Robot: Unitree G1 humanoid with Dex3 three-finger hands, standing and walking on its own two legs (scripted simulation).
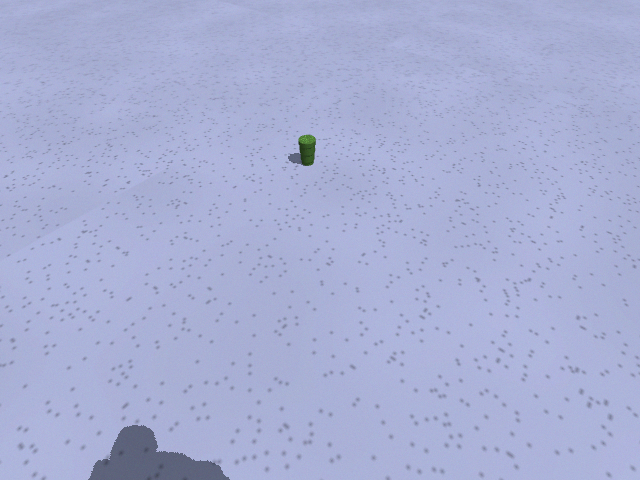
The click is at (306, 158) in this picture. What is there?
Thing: tapered cup
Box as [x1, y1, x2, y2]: [298, 135, 315, 165]
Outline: 303,135 298,139 301,160 303,164 309,165 313,162 315,138 311,135
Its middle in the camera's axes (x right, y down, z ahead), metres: -0.07 -0.50 +2.11
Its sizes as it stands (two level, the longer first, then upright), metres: 0.092 0.092 0.145
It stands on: the floor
